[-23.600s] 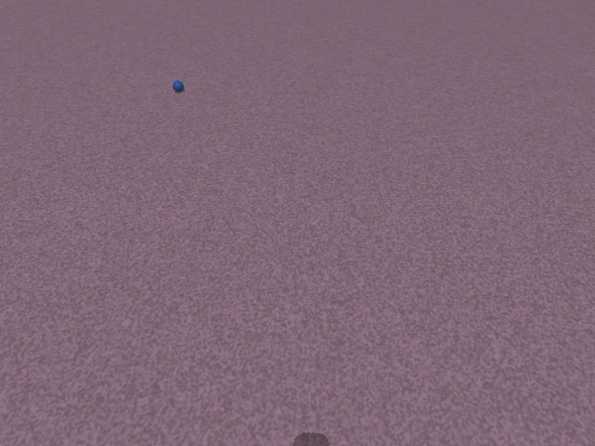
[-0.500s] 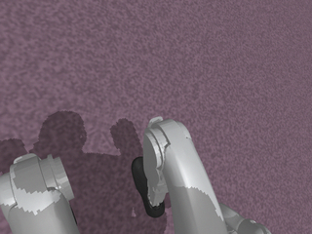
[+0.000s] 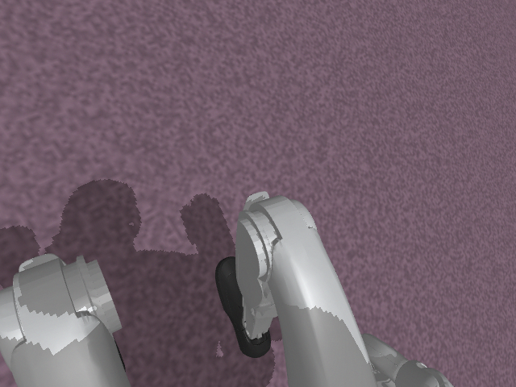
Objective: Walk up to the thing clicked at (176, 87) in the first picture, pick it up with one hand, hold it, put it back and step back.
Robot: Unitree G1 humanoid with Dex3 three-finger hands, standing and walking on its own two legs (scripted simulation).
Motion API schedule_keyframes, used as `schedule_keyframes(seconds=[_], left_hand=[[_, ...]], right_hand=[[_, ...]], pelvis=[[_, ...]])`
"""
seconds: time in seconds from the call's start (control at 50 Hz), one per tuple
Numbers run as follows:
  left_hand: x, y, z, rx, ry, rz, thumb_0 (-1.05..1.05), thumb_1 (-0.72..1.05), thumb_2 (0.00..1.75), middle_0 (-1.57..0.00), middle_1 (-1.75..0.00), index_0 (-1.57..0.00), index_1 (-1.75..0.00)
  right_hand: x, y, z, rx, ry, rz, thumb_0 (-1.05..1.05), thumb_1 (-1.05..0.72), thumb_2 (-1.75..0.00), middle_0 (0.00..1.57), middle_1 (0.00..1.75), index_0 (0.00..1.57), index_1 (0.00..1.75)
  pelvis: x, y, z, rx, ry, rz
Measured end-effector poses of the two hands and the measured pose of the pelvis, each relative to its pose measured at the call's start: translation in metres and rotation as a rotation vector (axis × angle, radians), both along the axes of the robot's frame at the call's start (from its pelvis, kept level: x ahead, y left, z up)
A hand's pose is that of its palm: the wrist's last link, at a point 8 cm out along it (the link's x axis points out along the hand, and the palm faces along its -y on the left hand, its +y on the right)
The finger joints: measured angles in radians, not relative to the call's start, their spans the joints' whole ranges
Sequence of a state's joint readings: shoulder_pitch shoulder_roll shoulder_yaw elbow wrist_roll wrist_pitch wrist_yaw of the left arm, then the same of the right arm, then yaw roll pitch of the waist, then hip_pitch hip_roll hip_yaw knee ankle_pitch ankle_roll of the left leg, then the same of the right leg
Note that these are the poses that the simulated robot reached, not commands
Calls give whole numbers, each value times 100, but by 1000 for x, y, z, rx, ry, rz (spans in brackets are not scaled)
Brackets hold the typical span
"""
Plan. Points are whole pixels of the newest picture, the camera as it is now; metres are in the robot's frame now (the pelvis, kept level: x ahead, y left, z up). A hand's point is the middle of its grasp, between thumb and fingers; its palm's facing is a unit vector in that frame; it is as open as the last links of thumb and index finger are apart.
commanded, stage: close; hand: left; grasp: from above
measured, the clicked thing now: out of the picture +0.42 +0.33 -0.26
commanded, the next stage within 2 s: settle in 0.18 s
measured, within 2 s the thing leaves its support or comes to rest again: leaves its support in 0.56 s
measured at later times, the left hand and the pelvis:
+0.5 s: hand out of the picture +0.40 +0.33 -0.24, palm faces -0.43 -0.19 -0.88, open 8.5 cm; pelvis +0.00 +0.00 +0.00, yaw +0 degrees
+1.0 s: hand out of the picture +0.39 +0.33 -0.15, palm faces -0.42 -0.13 -0.90, open 8.5 cm; pelvis +0.00 -0.01 +0.03, yaw +4 degrees
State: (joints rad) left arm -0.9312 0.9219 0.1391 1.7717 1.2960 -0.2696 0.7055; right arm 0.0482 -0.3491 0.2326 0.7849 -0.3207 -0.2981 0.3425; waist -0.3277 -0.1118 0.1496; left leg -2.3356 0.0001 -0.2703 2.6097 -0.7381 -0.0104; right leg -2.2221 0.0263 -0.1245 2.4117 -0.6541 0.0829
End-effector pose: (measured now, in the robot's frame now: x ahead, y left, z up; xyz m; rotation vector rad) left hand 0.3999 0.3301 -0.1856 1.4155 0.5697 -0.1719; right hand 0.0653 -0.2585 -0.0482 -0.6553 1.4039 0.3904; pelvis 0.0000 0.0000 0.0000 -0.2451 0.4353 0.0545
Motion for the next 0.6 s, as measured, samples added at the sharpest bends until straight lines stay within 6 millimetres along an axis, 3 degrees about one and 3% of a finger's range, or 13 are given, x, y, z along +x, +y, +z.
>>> schedule_keyframes(seconds=[0.26,0.6], left_hand=[[0,-2,0,2,-12,2,-1,23,41,-69,-64,-74,-57],[3,6,9,-10,-24,32,-1,19,47,-70,-64,-75,-58]], right_hand=[[5,5,-2,15,-22,3,0,-90,-90,20,30,20,30],[-3,-2,5,-13,-16,-57,0,-91,-90,20,30,20,30]], pelvis=[[-1,1,1,-3,1,0],[2,1,2,-1,26,5]])
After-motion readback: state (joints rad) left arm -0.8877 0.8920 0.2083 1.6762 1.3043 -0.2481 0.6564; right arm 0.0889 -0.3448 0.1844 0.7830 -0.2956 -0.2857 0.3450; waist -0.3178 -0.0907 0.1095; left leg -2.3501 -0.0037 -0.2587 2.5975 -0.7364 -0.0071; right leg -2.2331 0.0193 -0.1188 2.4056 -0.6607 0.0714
